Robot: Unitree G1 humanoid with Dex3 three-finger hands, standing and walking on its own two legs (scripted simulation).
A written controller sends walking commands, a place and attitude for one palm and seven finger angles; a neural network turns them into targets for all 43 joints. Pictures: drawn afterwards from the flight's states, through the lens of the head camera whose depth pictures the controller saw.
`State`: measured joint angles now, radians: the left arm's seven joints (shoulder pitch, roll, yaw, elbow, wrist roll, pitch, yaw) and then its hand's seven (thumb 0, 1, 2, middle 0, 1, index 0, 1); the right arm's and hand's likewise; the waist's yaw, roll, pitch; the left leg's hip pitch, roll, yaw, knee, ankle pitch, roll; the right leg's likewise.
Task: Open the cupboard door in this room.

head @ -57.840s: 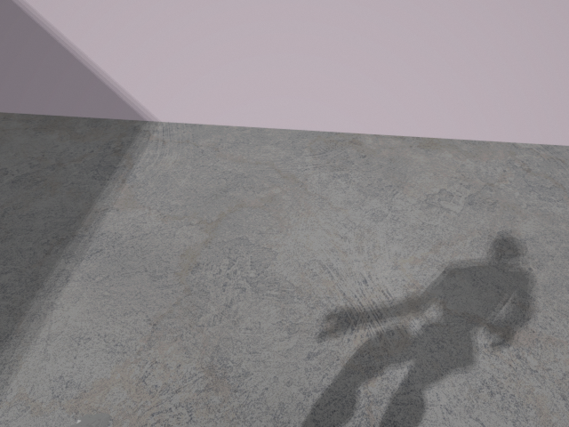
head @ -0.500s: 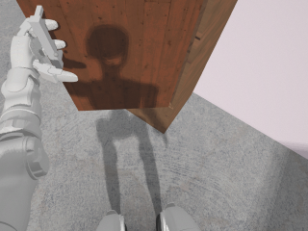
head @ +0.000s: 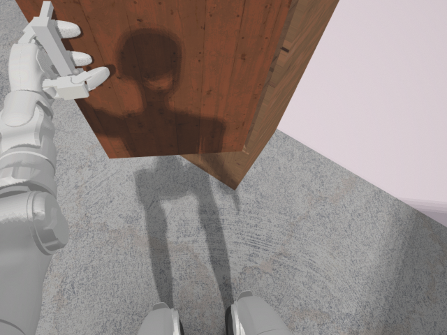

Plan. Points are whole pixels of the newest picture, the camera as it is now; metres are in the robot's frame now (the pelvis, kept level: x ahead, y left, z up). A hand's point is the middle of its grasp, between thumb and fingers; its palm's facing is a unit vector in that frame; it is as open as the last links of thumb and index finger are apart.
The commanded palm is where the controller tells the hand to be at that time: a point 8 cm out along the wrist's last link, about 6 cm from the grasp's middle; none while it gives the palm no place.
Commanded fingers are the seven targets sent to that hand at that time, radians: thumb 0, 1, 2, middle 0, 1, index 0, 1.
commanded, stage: close the thumb around the handle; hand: left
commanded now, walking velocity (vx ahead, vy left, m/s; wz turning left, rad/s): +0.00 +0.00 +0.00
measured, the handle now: (64, 53) +0.59 +0.21 +0.09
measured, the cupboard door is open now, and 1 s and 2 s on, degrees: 40 62 77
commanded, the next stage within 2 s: pull the door open along its arc in 0.30 s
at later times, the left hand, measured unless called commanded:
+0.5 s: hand (77, 73) +0.54 +0.18 +0.10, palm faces +0.01 -1.00 -0.02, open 5.4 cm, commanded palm +0.51 +0.22 +0.09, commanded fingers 0.00 0.90 0.90 -0.40 -1.35 -0.40 -1.35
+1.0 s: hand (102, 151) +0.39 +0.14 +0.10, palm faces +0.15 -0.99 +0.02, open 5.8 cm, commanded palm +0.33 +0.21 +0.09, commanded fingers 0.00 0.90 0.90 -0.40 -1.35 -0.40 -1.35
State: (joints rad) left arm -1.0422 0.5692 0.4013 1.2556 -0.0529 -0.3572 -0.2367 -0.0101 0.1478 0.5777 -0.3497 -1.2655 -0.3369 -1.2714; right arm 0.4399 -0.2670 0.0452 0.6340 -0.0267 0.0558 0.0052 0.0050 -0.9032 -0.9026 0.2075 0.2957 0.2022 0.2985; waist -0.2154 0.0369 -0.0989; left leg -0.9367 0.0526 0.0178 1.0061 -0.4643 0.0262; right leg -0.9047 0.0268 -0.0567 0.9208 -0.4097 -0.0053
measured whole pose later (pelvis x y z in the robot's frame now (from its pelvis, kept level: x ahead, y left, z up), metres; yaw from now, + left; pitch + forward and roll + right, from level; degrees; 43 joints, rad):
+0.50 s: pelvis +0.01 +0.00 +0.00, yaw +0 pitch +22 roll -3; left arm -1.00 0.54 0.40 1.22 -0.05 -0.36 -0.22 0.00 0.79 0.83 -0.39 -1.34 -0.37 -1.35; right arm 0.44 -0.27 0.04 0.63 -0.03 0.07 0.01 0.00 -0.90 -0.90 0.21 0.30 0.20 0.30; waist -0.21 0.04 -0.11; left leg -0.91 0.05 0.02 0.99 -0.47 0.03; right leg -0.88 0.03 -0.05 0.91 -0.42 0.00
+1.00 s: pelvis +0.02 -0.01 +0.03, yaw -1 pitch +14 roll -1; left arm -0.20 0.12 0.19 0.38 -0.13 -0.30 0.06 0.00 0.71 0.73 -0.40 -1.35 -0.38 -1.35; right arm 0.32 -0.23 -0.01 0.53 0.00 0.06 0.04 0.01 -0.91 -0.90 0.20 0.30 0.20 0.30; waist -0.07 0.04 -0.15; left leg -0.64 0.04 0.07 0.84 -0.44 0.01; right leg -0.66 0.02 0.00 0.82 -0.41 -0.01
